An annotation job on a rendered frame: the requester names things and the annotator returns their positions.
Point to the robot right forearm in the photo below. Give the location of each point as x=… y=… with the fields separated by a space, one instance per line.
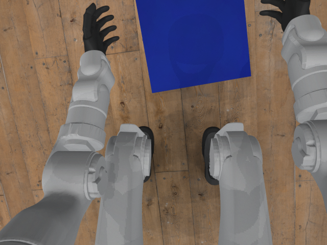
x=305 y=52

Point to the right robot hand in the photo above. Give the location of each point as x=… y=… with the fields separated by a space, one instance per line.
x=290 y=10

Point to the carton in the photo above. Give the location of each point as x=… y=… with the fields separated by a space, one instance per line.
x=193 y=42

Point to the right robot foot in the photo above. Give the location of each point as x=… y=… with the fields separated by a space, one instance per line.
x=206 y=144

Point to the right robot upper arm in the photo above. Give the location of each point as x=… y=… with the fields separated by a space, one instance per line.
x=309 y=151

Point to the robot foot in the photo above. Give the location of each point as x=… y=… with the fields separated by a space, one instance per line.
x=206 y=144
x=147 y=131

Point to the left robot upper arm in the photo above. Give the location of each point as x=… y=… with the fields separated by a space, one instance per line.
x=71 y=181

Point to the left robot hand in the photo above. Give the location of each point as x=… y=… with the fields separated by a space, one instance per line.
x=92 y=36

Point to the robot left forearm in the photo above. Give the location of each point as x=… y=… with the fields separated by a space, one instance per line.
x=87 y=112

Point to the left robot foot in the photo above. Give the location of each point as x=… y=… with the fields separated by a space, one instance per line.
x=147 y=131

